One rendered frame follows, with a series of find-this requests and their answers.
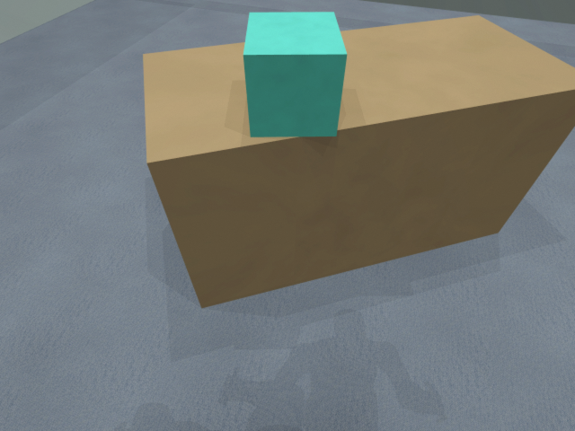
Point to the carton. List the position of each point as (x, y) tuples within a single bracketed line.
[(294, 65)]

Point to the pedestal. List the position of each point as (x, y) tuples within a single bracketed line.
[(444, 127)]

